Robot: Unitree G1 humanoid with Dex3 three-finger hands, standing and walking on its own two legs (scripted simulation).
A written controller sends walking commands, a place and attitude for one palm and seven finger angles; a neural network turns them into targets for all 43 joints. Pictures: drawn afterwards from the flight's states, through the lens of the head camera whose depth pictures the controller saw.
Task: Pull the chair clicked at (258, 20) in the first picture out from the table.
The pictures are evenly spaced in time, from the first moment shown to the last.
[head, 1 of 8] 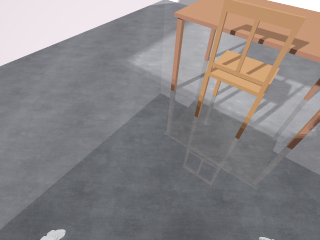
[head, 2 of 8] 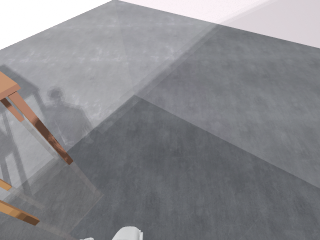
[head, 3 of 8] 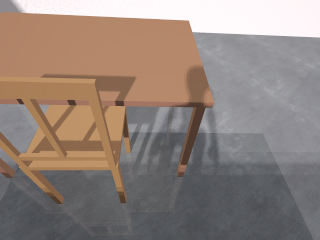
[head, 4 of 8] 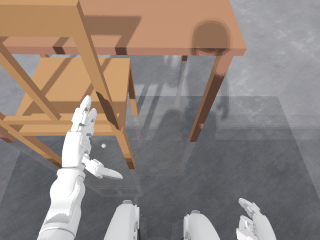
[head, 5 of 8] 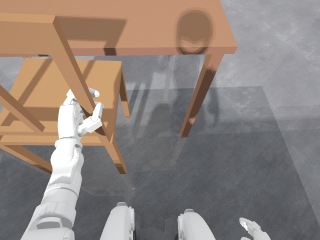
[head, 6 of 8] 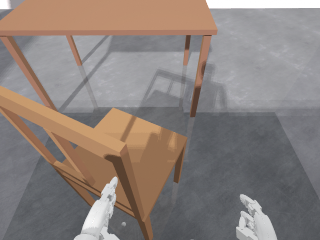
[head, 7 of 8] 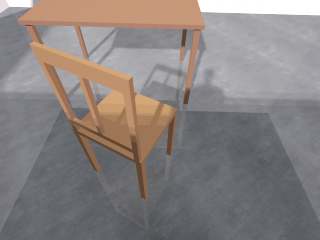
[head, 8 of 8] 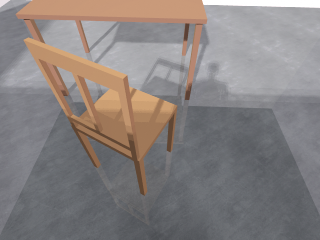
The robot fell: no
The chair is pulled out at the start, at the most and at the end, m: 0.00 0.63 0.63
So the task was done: yes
